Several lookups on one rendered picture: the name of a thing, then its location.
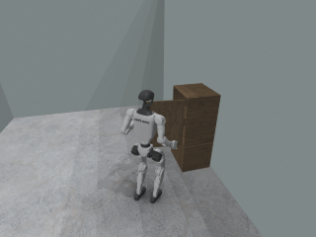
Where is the robot left forearm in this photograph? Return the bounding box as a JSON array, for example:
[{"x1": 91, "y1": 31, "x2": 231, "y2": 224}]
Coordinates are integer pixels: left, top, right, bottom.
[{"x1": 128, "y1": 121, "x2": 134, "y2": 131}]

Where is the left robot upper arm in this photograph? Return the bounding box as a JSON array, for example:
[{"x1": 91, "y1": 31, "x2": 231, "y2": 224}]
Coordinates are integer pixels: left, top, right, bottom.
[{"x1": 120, "y1": 109, "x2": 136, "y2": 135}]

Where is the right robot hand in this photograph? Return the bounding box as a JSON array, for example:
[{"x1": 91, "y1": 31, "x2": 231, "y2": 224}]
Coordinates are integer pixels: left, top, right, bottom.
[{"x1": 172, "y1": 140, "x2": 178, "y2": 149}]

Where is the cupboard door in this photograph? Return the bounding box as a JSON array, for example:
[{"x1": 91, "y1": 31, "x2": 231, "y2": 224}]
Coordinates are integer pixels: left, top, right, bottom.
[{"x1": 146, "y1": 99, "x2": 186, "y2": 148}]

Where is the right robot upper arm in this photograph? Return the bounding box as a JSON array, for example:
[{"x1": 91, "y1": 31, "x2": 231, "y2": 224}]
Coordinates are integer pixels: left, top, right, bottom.
[{"x1": 154, "y1": 114, "x2": 166, "y2": 144}]

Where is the robot left foot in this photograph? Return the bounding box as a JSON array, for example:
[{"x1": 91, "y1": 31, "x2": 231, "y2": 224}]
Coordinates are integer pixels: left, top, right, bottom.
[{"x1": 134, "y1": 187, "x2": 146, "y2": 201}]

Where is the robot torso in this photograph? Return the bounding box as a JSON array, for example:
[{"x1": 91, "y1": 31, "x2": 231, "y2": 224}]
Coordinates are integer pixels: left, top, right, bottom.
[{"x1": 133, "y1": 108, "x2": 157, "y2": 158}]

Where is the robot right forearm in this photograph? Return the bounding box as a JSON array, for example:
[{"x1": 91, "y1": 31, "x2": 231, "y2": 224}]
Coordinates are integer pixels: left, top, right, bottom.
[{"x1": 162, "y1": 136, "x2": 175, "y2": 148}]

